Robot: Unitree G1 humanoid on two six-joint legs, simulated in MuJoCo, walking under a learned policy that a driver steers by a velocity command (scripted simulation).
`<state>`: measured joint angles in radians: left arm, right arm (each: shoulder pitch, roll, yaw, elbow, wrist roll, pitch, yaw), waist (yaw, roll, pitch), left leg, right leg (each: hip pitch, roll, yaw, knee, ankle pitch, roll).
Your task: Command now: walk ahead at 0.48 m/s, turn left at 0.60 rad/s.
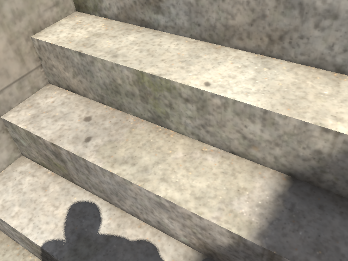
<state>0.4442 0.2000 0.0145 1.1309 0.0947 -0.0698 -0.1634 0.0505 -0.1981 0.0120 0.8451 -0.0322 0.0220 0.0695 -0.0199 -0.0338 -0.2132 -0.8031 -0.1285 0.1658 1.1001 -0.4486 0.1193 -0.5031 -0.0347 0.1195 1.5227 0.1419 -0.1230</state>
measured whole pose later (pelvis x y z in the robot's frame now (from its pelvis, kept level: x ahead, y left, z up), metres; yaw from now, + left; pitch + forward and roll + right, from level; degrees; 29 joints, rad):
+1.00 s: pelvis +0.49 +0.01 +0.41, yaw -17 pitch +6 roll +5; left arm 0.37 0.17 0.07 1.18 0.04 -0.10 -0.14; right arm -0.04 -0.15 0.04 0.91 -0.03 -0.02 0.05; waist 0.01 -0.02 -0.16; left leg -0.81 0.06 0.26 1.10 -0.39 0.09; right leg -0.71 0.05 0.21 1.80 0.12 -0.17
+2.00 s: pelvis +0.88 -0.21 +0.76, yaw -50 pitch +9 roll +3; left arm 0.43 0.18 0.03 1.07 0.03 -0.11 -0.13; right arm -0.10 -0.11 0.07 0.73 -0.03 0.01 0.04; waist 0.01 -0.08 -0.20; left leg -1.08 -0.02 0.08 1.42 -0.53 0.05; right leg -0.27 0.03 0.21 0.43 -0.01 -0.11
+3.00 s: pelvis +0.97 -0.33 +0.91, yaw -55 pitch +2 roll +0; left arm 0.12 0.18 0.03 0.94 0.01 -0.05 -0.09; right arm 0.31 -0.16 -0.02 1.02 0.00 -0.07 0.07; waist -0.01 -0.01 -0.03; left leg -0.20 0.05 0.08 0.55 -0.38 -0.01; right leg -0.33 -0.01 -0.07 0.55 -0.25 -0.02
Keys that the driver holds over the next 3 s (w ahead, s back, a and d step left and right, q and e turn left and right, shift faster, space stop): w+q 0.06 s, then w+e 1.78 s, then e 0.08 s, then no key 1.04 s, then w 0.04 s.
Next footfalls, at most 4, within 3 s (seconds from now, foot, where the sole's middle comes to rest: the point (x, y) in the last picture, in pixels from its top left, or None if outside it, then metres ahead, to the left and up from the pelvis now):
0.26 right None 0.26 -0.13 -0.47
0.84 left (159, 168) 0.66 0.07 -0.27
1.48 right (268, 86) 0.75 -0.24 -0.06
1.96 left None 1.06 -0.25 0.14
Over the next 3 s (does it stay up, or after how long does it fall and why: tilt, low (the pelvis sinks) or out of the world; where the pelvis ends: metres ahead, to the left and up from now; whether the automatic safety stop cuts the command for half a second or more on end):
stays up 0.97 -0.33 0.91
